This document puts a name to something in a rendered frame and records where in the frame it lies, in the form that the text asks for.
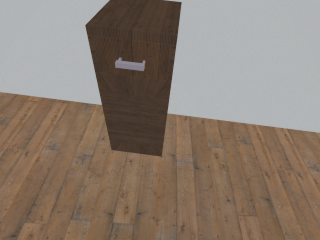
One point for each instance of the cabinet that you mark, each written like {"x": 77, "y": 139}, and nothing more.
{"x": 135, "y": 108}

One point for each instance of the handle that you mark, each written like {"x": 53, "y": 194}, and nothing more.
{"x": 130, "y": 65}

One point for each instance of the drawer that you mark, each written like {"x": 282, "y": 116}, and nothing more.
{"x": 156, "y": 56}

